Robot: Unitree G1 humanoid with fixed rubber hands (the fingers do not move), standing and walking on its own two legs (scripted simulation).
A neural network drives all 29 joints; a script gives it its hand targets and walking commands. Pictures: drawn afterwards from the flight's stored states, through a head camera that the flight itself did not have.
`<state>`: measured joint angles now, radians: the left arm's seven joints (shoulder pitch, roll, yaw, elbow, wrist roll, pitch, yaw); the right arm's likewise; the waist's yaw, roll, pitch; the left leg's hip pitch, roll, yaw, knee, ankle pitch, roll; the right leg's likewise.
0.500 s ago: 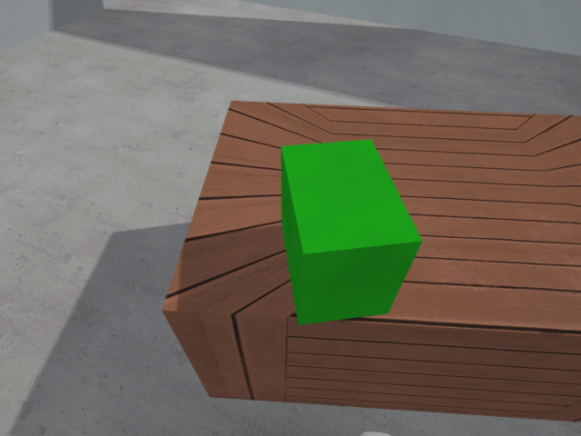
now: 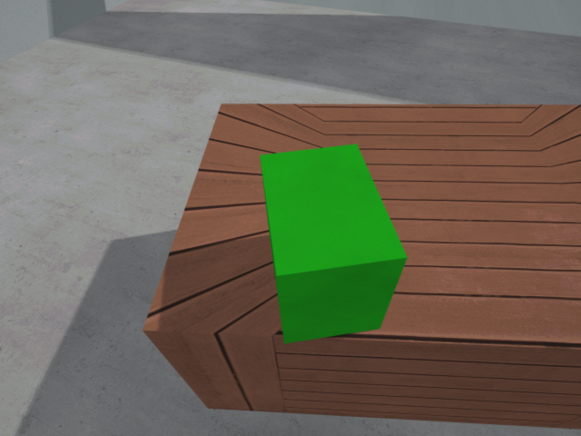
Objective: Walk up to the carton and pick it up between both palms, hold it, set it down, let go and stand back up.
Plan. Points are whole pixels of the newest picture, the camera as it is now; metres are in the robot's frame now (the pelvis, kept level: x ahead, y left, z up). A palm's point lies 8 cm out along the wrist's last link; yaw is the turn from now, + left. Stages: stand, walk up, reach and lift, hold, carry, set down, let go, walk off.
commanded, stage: walk up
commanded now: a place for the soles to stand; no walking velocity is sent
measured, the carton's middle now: (320, 243) +0.46 -0.02 -0.04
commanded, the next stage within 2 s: reach and lift in 0.78 s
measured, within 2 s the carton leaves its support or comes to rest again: neither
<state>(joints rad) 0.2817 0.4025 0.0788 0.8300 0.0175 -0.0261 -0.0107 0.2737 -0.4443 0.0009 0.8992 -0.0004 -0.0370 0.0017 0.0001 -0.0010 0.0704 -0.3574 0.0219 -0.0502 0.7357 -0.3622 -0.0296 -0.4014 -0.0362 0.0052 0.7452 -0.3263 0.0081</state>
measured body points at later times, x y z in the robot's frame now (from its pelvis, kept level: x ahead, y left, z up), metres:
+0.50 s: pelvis +0.00 +0.00 +0.00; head +0.02 +0.00 +0.45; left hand +0.07 +0.33 -0.10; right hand +0.06 -0.33 -0.11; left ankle +0.02 +0.15 -0.71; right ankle +0.04 -0.13 -0.71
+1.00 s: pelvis +0.00 -0.01 -0.01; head +0.02 +0.00 +0.44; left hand +0.16 +0.30 -0.10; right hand +0.12 -0.32 -0.11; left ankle +0.02 +0.15 -0.71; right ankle +0.04 -0.13 -0.71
